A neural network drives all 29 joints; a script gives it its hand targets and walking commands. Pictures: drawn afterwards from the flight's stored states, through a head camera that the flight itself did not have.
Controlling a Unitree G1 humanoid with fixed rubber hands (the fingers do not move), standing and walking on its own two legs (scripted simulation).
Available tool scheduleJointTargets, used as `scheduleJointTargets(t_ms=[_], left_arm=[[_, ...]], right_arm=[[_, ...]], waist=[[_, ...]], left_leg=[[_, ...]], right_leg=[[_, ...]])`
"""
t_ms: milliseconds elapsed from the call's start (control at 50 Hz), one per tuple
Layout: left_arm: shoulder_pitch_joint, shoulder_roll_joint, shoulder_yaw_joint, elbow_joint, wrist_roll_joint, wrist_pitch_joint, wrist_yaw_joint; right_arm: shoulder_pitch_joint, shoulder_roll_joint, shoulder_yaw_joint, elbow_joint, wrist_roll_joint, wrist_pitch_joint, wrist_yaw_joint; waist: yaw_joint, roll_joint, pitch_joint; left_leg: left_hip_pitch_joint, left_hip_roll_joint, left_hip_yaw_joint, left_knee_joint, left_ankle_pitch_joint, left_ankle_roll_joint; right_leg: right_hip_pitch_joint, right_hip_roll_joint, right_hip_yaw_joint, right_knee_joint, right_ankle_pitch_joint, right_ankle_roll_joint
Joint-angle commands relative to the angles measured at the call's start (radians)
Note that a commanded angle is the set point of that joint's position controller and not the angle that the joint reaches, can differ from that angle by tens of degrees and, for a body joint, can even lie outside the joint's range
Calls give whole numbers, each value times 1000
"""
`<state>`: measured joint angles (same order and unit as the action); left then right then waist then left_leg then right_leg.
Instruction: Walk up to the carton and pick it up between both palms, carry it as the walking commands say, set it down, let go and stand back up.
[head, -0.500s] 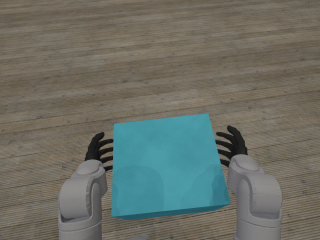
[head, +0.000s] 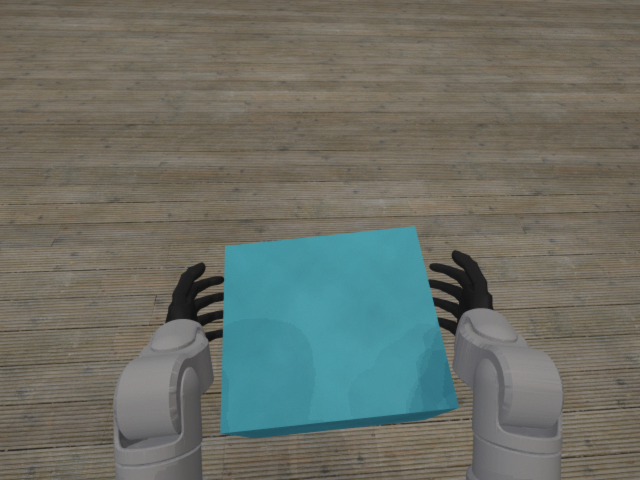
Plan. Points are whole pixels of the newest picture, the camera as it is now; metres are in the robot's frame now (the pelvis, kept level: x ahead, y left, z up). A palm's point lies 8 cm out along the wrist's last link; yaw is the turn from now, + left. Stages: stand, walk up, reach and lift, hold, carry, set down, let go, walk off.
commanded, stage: carry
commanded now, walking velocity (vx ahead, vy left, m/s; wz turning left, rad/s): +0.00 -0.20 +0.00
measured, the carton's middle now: (330, 338) +0.29 +0.01 +0.01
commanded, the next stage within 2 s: none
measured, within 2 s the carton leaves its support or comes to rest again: neither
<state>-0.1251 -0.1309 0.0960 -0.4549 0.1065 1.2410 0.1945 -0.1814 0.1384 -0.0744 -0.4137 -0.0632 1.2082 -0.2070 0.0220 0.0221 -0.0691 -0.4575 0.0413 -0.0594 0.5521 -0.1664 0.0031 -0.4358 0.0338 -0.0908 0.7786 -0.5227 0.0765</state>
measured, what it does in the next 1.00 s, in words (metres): steps to the right: right foot, then left foot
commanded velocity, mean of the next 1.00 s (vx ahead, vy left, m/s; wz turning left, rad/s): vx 0.00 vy -0.20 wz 0.00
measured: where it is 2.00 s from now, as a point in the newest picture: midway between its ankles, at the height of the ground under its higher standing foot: outside the picture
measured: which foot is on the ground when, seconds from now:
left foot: down 0.00-0.12, up 0.14-0.30, down 0.32-0.60, up 0.62-0.86, down 0.88-1.00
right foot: up 0.00-0.06, down 0.08-0.34, up 0.36-0.54, down 0.56-0.88, up 0.90-1.00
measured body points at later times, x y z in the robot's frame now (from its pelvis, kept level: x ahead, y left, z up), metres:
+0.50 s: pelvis -0.05 -0.06 +0.00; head -0.05 -0.05 +0.45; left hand +0.22 +0.11 +0.08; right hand +0.24 -0.20 +0.09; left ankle -0.02 +0.10 -0.73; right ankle -0.03 -0.17 -0.71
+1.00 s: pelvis -0.08 -0.16 -0.01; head -0.08 -0.15 +0.44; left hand +0.17 +0.02 +0.07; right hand +0.20 -0.29 +0.09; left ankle -0.09 +0.01 -0.73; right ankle -0.06 -0.24 -0.71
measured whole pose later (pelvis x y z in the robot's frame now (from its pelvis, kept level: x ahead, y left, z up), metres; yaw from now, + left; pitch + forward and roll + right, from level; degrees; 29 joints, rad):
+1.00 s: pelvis -0.08 -0.16 -0.01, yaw +2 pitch +3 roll -2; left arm -0.12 -0.13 0.09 -0.44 0.11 1.25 0.20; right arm -0.17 0.14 -0.07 -0.41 -0.07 1.23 -0.21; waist 0.01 0.01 -0.06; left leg -0.37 0.13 -0.03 0.65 -0.33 -0.08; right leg -0.47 0.02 -0.17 0.81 -0.42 -0.09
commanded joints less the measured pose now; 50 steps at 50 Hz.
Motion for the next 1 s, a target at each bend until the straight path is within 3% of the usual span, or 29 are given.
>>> scheduleJointTargets(t_ms=[0, 40, 60, 80, 100, 160, 220, 260, 280, 300, 320, 340, 380, 500, 540, 580, 600, 620, 640, 660, 720, 780, 820, 840, 860, 880, 900, 940, 980], left_arm=[[-491, -980, -718, -164, -465, -31, -242], [-452, -966, -688, -127, -455, -24, -250], [-455, -959, -678, -126, -453, -23, -254], [-468, -947, -674, -121, -448, -28, -259], [-443, -946, -666, -99, -441, -28, -261], [-439, -934, -657, -103, -431, -18, -261], [-425, -929, -635, -89, -422, -13, -255], [-436, -936, -649, -117, -425, -14, -245], [-438, -932, -659, -113, -424, -10, -239], [-469, -937, -674, -129, -432, -11, -238], [-474, -932, -676, -132, -431, -8, -238], [-513, -926, -699, -151, -441, -8, -239], [-537, -979, -712, -135, -456, -16, -246], [-503, -1004, -708, -159, -470, -30, -249], [-494, -1010, -698, -171, -464, -37, -254], [-450, -981, -684, -161, -453, -47, -256], [-438, -1000, -679, -153, -448, -49, -258], [-438, -982, -674, -171, -444, -43, -261], [-457, -988, -671, -177, -449, -45, -263], [-445, -988, -668, -159, -443, -43, -265], [-409, -970, -647, -140, -428, -38, -257], [-425, -953, -670, -157, -426, -32, -245], [-419, -949, -682, -146, -429, -26, -239], [-445, -958, -692, -152, -431, -25, -236], [-440, -952, -693, -151, -427, -21, -237], [-457, -949, -693, -140, -429, -20, -242], [-512, -965, -716, -167, -446, -24, -246], [-515, -1003, -717, -139, -456, -29, -254], [-519, -1020, -727, -157, -471, -30, -252]], right_arm=[[-306, 933, 596, -168, 327, -7, 253], [-319, 915, 611, -180, 318, -1, 242], [-319, 914, 616, -183, 313, 1, 236], [-340, 909, 626, -183, 314, 1, 237], [-347, 897, 626, -186, 311, 6, 238], [-364, 917, 632, -150, 325, 21, 246], [-380, 914, 631, -131, 340, 29, 248], [-366, 930, 622, -123, 355, 31, 259], [-351, 928, 605, -106, 352, 33, 263], [-340, 926, 593, -102, 350, 30, 266], [-341, 914, 587, -98, 350, 27, 266], [-327, 924, 575, -69, 352, 24, 267], [-353, 954, 592, -107, 351, 14, 267], [-337, 976, 608, -142, 344, -1, 256], [-351, 988, 633, -189, 354, -10, 249], [-382, 986, 669, -218, 361, -8, 245], [-412, 1002, 684, -224, 379, -5, 248], [-382, 1010, 676, -186, 373, 1, 254], [-407, 1021, 681, -188, 378, -1, 256], [-392, 1009, 674, -177, 376, -3, 258], [-379, 976, 664, -170, 382, 6, 255], [-361, 956, 637, -138, 377, 15, 265], [-335, 955, 621, -121, 373, 15, 270], [-336, 970, 612, -109, 372, 15, 272], [-334, 944, 600, -108, 368, 11, 274], [-325, 948, 599, -86, 364, 11, 270], [-338, 967, 604, -97, 365, 9, 271], [-367, 981, 613, -117, 355, 1, 268], [-351, 990, 605, -129, 352, -4, 267]], waist=[[-33, 217, -350], [-25, 139, -330], [-23, 48, -344], [-23, -141, -325], [-24, -264, -312], [-24, -191, -210], [-23, -180, -229], [-39, -117, -290], [-51, -43, -309], [-63, 109, -312], [-52, 326, -288], [-53, 332, -263], [-51, 215, -229], [-21, 238, -331], [-23, 97, -386], [-17, -332, -359], [-12, -292, -329], [-8, -206, -287], [-13, -186, -275], [-24, -161, -283], [-23, -167, -319], [-25, -143, -311], [-55, -68, -327], [-67, 48, -335], [-62, 314, -313], [-54, 349, -250], [-58, 304, -215], [-43, 228, -214], [-36, 282, -248]], left_leg=[[202, 233, -226, -230, -7, 52], [57, 135, -114, -215, -145, -7], [11, 67, -28, -125, -127, -43], [-48, -15, 80, 49, -121, -66], [-59, -22, 126, 195, -237, -67], [-4, -5, 131, 372, -333, -34], [4, 7, 144, 238, -280, -22], [107, 19, 133, 18, -151, -9], [199, 57, 78, -94, -43, -5], [299, 177, -108, -157, 29, 23], [350, 392, -402, -234, 161, 86], [279, 461, -502, -248, 195, 173], [237, 369, -336, -201, 244, 127], [181, 238, -112, -66, 439, 24], [40, 145, 6, 67, 260, -33], [-231, -3, 157, 363, -466, -92], [-155, 19, 103, 527, -529, -77], [-125, 13, 114, 598, -467, -71], [-136, 23, 116, 593, -395, -71], [-135, 26, 126, 546, -344, -70], [-69, 15, 163, 399, -352, -72], [44, 16, 174, 194, -267, -42], [182, 32, 169, -80, -40, -34], [283, 127, 47, -140, -2, -21], [356, 372, -312, -250, 39, 46], [290, 493, -465, -274, 162, 136], [210, 486, -396, -234, 201, 176], [176, 369, -217, -172, 295, 90], [163, 293, -116, -126, 434, 31]], right_leg=[[193, 2, -21, -290, 171, -64], [364, -21, -42, -414, 188, -75], [426, -77, 1, -445, 180, -90], [389, -215, 176, -497, 108, -130], [293, -324, 255, -513, 139, -185], [87, -293, 144, -507, 58, -221], [170, -246, 111, -409, 320, -225], [176, -222, 81, -313, 449, -219], [123, -191, 52, -246, 437, -179], [-16, -136, 19, -121, 316, -130], [-183, -50, -8, 3, -4, -77], [-207, -37, 74, 130, -105, -66], [-154, -72, 103, 136, -12, -72], [195, -11, -43, -275, 207, -77], [420, -99, 3, -374, 311, -88], [463, -437, 332, -406, 747, -224], [314, -411, 270, -412, 672, -279], [238, -374, 210, -444, 505, -277], [250, -344, 160, -433, 479, -276], [276, -288, 100, -396, 515, -260], [295, -269, 73, -346, 649, -257], [206, -276, 88, -347, 549, -275], [146, -243, 49, -300, 461, -220], [44, -201, 17, -213, 377, -165], [-157, -100, -37, -56, 132, -99], [-217, -35, 2, 71, -79, -70], [-187, -87, 119, 190, -70, -78], [-102, -96, 96, 95, 60, -83], [34, -44, 4, -61, 112, -83]])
